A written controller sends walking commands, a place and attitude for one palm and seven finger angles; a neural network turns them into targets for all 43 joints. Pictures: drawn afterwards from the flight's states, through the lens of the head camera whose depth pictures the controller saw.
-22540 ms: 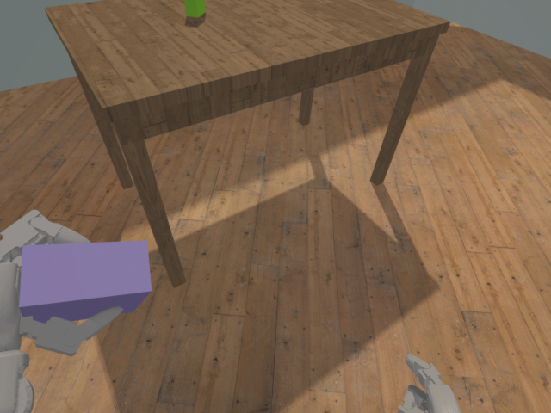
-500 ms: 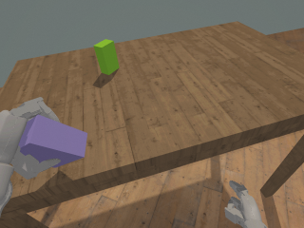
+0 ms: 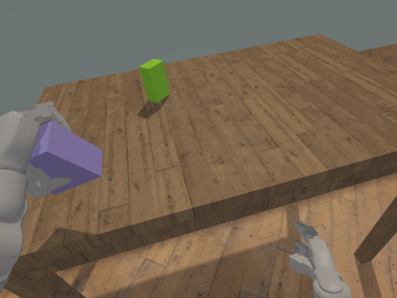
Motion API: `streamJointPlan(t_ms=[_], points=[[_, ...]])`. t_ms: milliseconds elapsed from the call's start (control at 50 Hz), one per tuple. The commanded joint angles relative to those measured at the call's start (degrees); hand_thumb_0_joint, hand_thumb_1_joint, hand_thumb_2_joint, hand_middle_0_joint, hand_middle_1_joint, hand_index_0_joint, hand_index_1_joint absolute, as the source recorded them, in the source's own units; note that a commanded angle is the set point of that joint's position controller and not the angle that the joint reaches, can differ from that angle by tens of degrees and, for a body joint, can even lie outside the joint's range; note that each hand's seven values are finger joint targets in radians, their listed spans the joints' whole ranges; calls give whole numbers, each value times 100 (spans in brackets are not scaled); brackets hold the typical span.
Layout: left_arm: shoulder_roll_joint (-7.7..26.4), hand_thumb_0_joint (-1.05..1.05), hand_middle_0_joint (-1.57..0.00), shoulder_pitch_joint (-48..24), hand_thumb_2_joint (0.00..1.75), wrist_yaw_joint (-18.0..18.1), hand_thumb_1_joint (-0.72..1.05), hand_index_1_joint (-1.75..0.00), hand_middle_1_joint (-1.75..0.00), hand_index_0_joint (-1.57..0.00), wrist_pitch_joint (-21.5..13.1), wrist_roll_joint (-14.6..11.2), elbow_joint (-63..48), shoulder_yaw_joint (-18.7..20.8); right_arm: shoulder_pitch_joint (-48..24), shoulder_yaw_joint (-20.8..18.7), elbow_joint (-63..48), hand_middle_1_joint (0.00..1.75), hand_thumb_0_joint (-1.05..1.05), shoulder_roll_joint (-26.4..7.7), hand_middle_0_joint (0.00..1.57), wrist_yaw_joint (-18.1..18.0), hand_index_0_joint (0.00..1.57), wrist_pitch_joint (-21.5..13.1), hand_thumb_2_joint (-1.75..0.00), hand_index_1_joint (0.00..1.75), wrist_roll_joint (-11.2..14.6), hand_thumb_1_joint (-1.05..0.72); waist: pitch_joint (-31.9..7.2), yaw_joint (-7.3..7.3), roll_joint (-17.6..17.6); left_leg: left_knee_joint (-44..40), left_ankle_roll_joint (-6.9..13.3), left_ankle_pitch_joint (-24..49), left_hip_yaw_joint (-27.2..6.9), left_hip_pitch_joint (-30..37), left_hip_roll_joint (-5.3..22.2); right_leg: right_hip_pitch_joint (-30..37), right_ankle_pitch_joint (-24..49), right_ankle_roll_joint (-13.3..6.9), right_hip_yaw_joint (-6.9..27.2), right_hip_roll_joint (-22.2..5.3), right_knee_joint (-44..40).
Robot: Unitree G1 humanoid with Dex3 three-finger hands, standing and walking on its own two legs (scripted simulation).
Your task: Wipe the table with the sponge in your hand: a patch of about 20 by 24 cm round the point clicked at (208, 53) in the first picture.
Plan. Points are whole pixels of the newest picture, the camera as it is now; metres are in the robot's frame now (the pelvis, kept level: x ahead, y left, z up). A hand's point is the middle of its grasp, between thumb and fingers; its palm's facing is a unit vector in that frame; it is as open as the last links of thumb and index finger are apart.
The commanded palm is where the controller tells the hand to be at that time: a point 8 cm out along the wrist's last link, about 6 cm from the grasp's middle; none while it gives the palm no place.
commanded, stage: turn the palm down, sponge in hand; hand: left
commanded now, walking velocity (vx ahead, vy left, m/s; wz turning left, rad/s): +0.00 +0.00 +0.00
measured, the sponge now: (62, 165) +0.24 +0.28 +0.20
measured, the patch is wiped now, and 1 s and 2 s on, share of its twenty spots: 0.00 0.00 0.00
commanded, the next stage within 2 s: move the sponge above the wiping area in 0.86 s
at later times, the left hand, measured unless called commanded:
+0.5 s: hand (38, 138) +0.25 +0.30 +0.26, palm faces +0.39 -0.07 -0.92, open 9.9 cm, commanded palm +0.18 +0.28 +0.31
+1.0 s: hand (60, 151) +0.25 +0.27 +0.23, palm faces +0.31 -0.11 -0.94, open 9.9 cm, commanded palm +0.19 +0.27 +0.31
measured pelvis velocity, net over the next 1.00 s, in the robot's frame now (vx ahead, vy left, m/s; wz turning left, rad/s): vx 0.00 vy -0.01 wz -0.01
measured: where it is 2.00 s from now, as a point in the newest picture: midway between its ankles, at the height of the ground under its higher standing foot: outside the picture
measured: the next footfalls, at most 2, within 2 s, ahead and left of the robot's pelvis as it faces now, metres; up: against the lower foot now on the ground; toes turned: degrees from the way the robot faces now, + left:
none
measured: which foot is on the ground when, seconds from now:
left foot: down 0.00-1.00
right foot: down 0.00-1.00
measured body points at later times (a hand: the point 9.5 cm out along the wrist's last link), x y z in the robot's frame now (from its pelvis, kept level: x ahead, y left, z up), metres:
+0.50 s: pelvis -0.01 +0.00 +0.00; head -0.03 -0.05 +0.45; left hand +0.22 +0.30 +0.31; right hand +0.26 -0.18 -0.06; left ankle +0.01 +0.11 -0.74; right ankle +0.06 -0.08 -0.74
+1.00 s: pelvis +0.00 -0.01 +0.00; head -0.02 -0.07 +0.45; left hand +0.23 +0.27 +0.28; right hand +0.27 -0.19 -0.06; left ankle +0.01 +0.11 -0.74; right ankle +0.06 -0.08 -0.74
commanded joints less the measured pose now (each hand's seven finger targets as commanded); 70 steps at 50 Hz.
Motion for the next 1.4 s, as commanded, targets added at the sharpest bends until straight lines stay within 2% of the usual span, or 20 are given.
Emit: streamJointPlan(t_ms=[0, 100, 160, 240, 360, 440, 500, 560, 640, 660, 700, 740, 880, 980, 1040, 1100, 1140, 1300, 1340, 1380], points=[[1201, 0, -120, -1453, 130, -110, 10, -160, -160, -120, 238, 394, -402, 691, -1409, -147, -1067, 30, 0, -608, 20, 22, 20, -244, -90, 30, 69, -90, -621, 7, -540, -715, 19, 458, -296, -632, 180, 516, -377, 165, 361, -326, -691], [1058, 0, -120, -2059, 130, -410, 10, -160, -160, -120, 239, 810, -826, 171, -1597, -99, -1155, 30, 0, -535, 20, 20, 20, -310, -90, 30, 86, -90, -892, -7, -217, -827, 71, 234, -364, -462, 132, 563, -486, 112, 354, -294, -655], [1556, 0, -120, -2905, 130, -314, 10, -160, -160, -120, 227, 1194, -1418, 412, -1778, -52, -1239, 30, 0, -467, 20, 17, 20, -420, -90, 30, 24, -90, -1486, 137, 245, -834, 77, 422, -425, -379, 92, 1004, -399, -5, 497, -277, -433], [2087, 0, -120, -2936, 130, -206, 10, -160, -160, -120, 282, 1538, -1326, 930, -2018, -1, -1196, 30, 0, -419, 20, 53, 20, -384, -90, 30, 9, -90, -1442, 303, 278, -911, 66, 771, -566, -399, 75, 1162, -154, -149, 804, -145, -412], [1384, 0, -120, -2276, 130, -304, 10, -160, -160, -120, 383, 1320, -69, 568, -1625, -63, -1010, 30, 0, -510, 20, 161, 20, -155, -90, 30, 58, -90, -735, 191, -584, -866, 15, 701, -382, -522, 156, 686, -273, -41, 563, -289, -752], [962, 0, -120, -1984, 130, -437, 10, -160, -160, -120, 369, 1311, -240, 219, -1958, 1, -1243, 30, 0, -369, 20, 225, 20, -149, -90, 30, 202, -90, -742, 152, -389, -844, 26, 387, -325, -512, 136, 516, -494, -11, 617, -272, -791], [997, 0, -120, -1874, 130, -406, 10, -160, -160, -120, 258, 1277, -600, 169, -1738, -105, -1208, 30, 0, -492, 20, 195, 20, -166, -90, 30, 120, -90, -1082, 143, -364, -736, 72, 395, -305, -461, 105, 700, -452, 44, 542, -354, -721], [1448, 0, -120, -2486, 130, -230, 10, -160, -160, -120, 193, 1445, -1325, 450, -1876, -87, -1263, 30, 0, -444, 20, 163, 20, -343, -90, 30, 32, -90, -1687, 221, -39, -556, 85, 695, -295, -301, 18, 1018, -438, -40, 784, -378, -585], [1981, 0, -120, -2798, 130, -63, 10, -160, -160, -120, 177, 1655, -1503, 852, -2023, -38, -1201, 30, 0, -379, 20, 112, 20, -394, -90, 30, 6, -90, -1614, 294, 128, -599, 80, 965, -430, -143, -38, 977, -246, -161, 1110, -253, -603], [1952, 0, -120, -2909, 130, 1, 10, -160, -160, -120, 166, 1681, -1295, 820, -1764, -76, -1074, 30, 0, -431, 20, 109, 20, -386, -90, 30, -93, -90, -1661, 272, 32, -567, 69, 1144, -359, -190, -26, 1098, -46, -139, 932, -335, -537], [1728, 0, -120, -2645, 130, -36, 10, -160, -160, -120, 197, 1634, -623, 680, -1671, -83, -941, 30, 0, -435, 20, 116, 20, -290, -90, 30, -59, -90, -1070, 217, -312, -648, 45, 1032, -382, -266, 3, 797, -115, -89, 894, -323, -739], [1611, 0, -120, -2729, 130, -108, 10, -160, -160, -120, 284, 1601, -309, 606, -1946, -49, -1024, 30, 0, -370, 20, 128, 20, -294, -90, 30, 83, -90, -797, 215, -402, -636, 41, 837, -381, -257, 7, 552, -464, -144, 1188, -294, -913], [863, 0, -120, -1898, 130, -455, 10, -160, -160, -120, 279, 1317, -207, 26, -1709, -120, -1108, 30, 0, -443, 20, 189, 20, -218, -90, 30, 130, -90, -1033, 130, -472, -558, 52, 755, -230, -381, 68, 709, -254, 38, 751, -436, -807], [1407, 0, -120, -2008, 130, -363, 10, -160, -160, -120, 243, 1494, -667, 437, -1742, -125, -1175, 30, 0, -443, 20, 141, 20, -290, -90, 30, 23, -90, -1329, 189, -560, -393, 76, 811, -217, -415, 13, 835, -461, 25, 985, -475, -726], [2134, 0, -120, -2693, 130, -229, 10, -160, -160, -120, 202, 1708, -836, 906, -1963, -70, -1171, 30, 0, -434, 20, 99, 20, -325, -90, 30, 40, -90, -1317, 244, -252, -424, 61, 710, -310, -341, -34, 708, -808, -85, 1316, -401, -816], [1947, 0, -120, -2703, 130, -111, 10, -160, -160, -120, 123, 1733, -437, 755, -1631, -141, -971, 30, 0, -482, 20, 105, 20, -302, -90, 30, -66, -90, -1362, 251, 71, -483, 21, 963, -296, -315, -30, 878, -306, -109, 1063, -423, -699], [1986, 0, -120, -2817, 130, -134, 10, -160, -160, -120, 181, 1755, -272, 788, -1903, -90, -1030, 30, 0, -410, 20, 117, 20, -339, -90, 30, 50, -90, -1214, 277, -40, -478, 10, 915, -337, -290, -43, 752, -466, -178, 1349, -378, -786], [964, 0, -120, -1933, 130, -555, 10, -160, -160, -120, 149, 1463, 75, 23, -1668, -169, -999, 30, 0, -489, 20, 134, 20, -297, -90, 30, 78, -90, -977, 114, -520, -542, 47, 657, -279, -422, 74, 603, -364, 35, 756, -452, -802], [1131, 0, -120, -2100, 130, -560, 10, -160, -160, -120, 153, 1524, -65, 148, -1932, -83, -1147, 30, 0, -383, 20, 110, 20, -396, -90, 30, 150, -90, -915, 121, -610, -525, 59, 475, -276, -433, 57, 447, -770, 4, 972, -415, -864], [1142, 0, -120, -2238, 130, -528, 10, -160, -160, -120, 68, 1606, -226, 67, -1677, -138, -1062, 30, 0, -456, 20, 95, 20, -380, -90, 30, 60, -90, -1105, 117, -393, -578, 65, 517, -299, -379, 43, 565, -637, 22, 727, -429, -771]])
